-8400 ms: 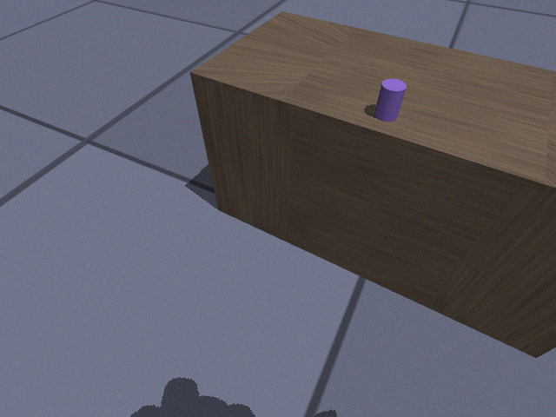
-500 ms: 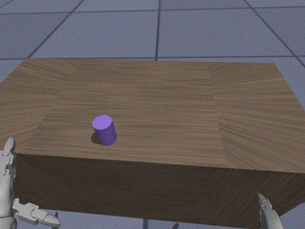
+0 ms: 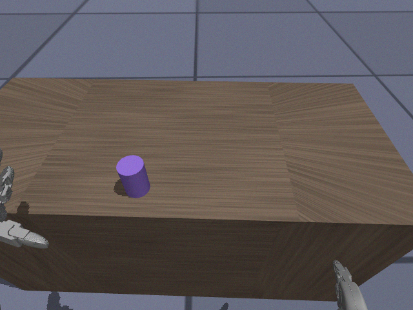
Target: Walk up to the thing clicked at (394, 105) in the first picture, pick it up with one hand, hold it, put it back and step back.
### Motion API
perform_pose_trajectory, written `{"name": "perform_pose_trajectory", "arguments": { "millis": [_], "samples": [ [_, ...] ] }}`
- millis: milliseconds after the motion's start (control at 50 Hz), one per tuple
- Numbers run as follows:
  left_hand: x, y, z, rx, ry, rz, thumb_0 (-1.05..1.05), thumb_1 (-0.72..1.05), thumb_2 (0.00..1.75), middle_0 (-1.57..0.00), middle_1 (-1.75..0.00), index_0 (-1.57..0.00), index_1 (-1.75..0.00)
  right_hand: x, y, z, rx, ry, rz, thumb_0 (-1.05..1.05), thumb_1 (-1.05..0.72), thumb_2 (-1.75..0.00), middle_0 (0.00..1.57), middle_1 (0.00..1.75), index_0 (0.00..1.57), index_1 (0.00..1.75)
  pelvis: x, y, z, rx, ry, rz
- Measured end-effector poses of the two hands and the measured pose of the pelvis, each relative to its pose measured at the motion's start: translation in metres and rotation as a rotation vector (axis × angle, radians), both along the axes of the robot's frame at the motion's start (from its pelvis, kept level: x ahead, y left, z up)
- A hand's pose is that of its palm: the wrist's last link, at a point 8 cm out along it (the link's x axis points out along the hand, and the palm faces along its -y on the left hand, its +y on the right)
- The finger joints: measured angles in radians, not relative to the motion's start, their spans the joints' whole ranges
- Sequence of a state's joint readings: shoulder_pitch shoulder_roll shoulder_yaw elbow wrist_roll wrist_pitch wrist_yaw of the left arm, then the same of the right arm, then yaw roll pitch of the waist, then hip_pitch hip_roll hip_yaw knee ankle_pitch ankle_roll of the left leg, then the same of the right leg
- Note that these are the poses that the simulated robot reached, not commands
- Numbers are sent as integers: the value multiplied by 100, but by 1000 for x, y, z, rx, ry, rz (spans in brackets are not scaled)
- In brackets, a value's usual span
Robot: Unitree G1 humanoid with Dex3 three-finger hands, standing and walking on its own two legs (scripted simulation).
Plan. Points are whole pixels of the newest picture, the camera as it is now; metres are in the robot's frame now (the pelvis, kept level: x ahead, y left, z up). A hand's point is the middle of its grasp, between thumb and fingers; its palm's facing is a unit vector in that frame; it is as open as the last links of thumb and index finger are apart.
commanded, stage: go down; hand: left
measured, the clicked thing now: (134, 177) +0.43 +0.20 -0.03
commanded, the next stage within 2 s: none
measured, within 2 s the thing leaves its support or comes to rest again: neither
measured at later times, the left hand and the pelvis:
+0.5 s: hand (11, 190) +0.30 +0.36 +0.11, palm faces +0.19 -0.98 -0.04, open 17.5 cm; pelvis -0.01 +0.01 +0.00, yaw +0 degrees
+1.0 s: hand (10, 179) +0.33 +0.38 +0.11, palm faces +0.17 -0.99 +0.02, open 17.7 cm; pelvis +0.00 +0.01 -0.01, yaw +0 degrees
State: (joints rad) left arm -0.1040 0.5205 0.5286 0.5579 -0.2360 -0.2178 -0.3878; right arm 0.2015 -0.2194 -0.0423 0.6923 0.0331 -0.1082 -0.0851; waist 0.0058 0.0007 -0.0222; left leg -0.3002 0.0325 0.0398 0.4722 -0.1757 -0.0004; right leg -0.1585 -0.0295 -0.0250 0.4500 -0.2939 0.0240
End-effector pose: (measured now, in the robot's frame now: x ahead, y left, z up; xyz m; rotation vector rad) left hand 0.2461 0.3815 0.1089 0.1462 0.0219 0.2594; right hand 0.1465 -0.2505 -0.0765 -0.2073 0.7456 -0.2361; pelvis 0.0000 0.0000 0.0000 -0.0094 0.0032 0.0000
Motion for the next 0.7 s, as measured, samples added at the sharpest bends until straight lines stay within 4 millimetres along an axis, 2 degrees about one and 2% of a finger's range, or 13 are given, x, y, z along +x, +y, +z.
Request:
{"name": "perform_pose_trajectory", "arguments": {
  "millis": [280,440,700],
  "samples": [
    [3,14,-5,-49,-9,-4,-1,-54,7,-5,-4,-5,-4,0,1,-1,-43,12,-3,-1,51,-6,6,5,6,5,-3,5,-1,-8,15,3],
    [17,28,3,-91,-17,-44,-1,-54,7,-5,-4,-5,-4,-1,2,1,-70,-3,13,-1,51,-6,6,5,6,5,-7,5,-2,-13,33,7],
    [38,37,2,-150,-14,-84,-1,-58,7,-4,-4,-4,-4,-8,5,2,-97,-15,31,-1,51,-6,6,5,6,6,-6,6,-5,-19,76,1]
  ]
}}
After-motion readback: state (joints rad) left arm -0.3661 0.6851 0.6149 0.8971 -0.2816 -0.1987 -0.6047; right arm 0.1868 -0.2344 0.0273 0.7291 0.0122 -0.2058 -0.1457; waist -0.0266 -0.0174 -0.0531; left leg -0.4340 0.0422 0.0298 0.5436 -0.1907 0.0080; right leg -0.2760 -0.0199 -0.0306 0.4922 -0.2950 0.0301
